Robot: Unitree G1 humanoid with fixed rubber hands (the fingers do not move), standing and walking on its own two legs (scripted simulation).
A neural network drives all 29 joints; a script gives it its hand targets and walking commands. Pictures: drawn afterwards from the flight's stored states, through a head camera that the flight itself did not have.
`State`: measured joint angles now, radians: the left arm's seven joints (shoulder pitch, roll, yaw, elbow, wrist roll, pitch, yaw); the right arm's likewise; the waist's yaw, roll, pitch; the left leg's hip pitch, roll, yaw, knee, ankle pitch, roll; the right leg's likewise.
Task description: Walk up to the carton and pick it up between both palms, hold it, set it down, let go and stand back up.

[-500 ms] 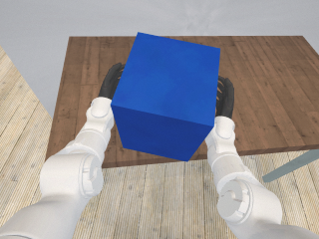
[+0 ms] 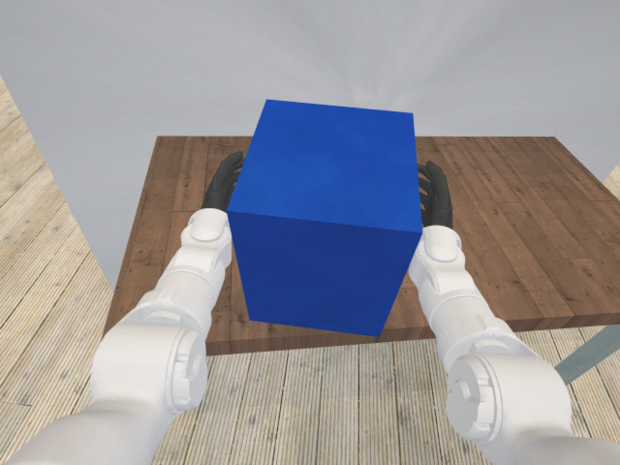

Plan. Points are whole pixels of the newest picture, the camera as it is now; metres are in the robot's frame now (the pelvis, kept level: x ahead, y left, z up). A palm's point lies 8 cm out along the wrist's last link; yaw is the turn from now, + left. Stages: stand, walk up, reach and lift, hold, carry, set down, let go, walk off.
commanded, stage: reach and lift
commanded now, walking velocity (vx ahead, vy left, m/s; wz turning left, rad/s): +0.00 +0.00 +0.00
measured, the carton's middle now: (325, 223) +0.43 -0.04 +0.09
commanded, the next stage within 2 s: none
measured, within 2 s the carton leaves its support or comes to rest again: neither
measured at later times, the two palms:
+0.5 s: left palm (222, 189) +0.41 +0.10 +0.18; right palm (461, 204) +0.38 -0.19 +0.18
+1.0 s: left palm (199, 193) +0.39 +0.12 +0.18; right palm (446, 187) +0.39 -0.17 +0.20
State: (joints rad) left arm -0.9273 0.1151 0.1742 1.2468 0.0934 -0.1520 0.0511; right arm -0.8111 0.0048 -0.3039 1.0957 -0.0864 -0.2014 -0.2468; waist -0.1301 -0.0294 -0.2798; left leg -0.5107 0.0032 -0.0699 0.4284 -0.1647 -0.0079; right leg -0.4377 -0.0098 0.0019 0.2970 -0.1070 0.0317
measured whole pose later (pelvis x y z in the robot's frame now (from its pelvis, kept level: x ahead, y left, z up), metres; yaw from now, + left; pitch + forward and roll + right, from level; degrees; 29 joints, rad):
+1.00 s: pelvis -0.02 +0.00 +0.00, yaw +0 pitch +5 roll -1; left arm -0.83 0.04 0.22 0.59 0.12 0.56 0.11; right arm -0.93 -0.13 -0.04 0.90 0.16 0.33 -0.21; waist -0.09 -0.02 -0.18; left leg -0.36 0.00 -0.07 0.43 -0.16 -0.01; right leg -0.30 -0.01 0.00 0.33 -0.12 0.03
